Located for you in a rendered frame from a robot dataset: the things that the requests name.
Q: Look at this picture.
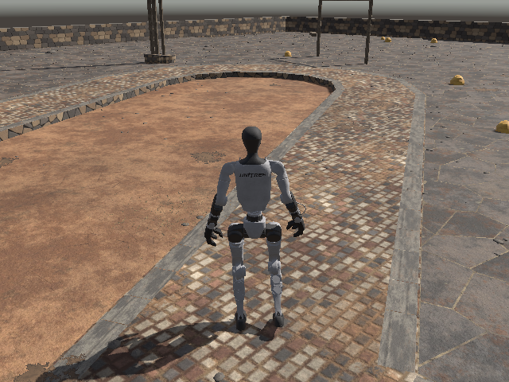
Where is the robot right hand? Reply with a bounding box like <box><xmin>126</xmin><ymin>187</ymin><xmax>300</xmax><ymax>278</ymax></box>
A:
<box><xmin>286</xmin><ymin>219</ymin><xmax>305</xmax><ymax>237</ymax></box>

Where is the left robot upper arm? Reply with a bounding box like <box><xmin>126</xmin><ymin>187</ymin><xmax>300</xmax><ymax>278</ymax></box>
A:
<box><xmin>215</xmin><ymin>162</ymin><xmax>236</xmax><ymax>206</ymax></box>

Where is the robot left forearm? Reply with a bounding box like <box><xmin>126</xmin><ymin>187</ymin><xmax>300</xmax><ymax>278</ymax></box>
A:
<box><xmin>206</xmin><ymin>194</ymin><xmax>223</xmax><ymax>229</ymax></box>

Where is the robot right forearm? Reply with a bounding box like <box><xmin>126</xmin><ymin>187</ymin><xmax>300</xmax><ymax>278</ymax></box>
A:
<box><xmin>286</xmin><ymin>191</ymin><xmax>303</xmax><ymax>223</ymax></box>

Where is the humanoid robot torso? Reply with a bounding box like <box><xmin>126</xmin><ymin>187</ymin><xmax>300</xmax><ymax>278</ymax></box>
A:
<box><xmin>235</xmin><ymin>157</ymin><xmax>272</xmax><ymax>239</ymax></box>

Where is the right robot upper arm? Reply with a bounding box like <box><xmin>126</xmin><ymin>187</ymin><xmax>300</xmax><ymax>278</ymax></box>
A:
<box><xmin>269</xmin><ymin>160</ymin><xmax>293</xmax><ymax>204</ymax></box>

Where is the left robot thigh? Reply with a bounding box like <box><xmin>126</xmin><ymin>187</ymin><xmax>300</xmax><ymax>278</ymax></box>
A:
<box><xmin>227</xmin><ymin>223</ymin><xmax>246</xmax><ymax>280</ymax></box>

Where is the robot left hand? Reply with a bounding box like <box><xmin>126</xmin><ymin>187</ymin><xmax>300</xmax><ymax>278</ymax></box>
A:
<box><xmin>204</xmin><ymin>226</ymin><xmax>223</xmax><ymax>246</ymax></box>

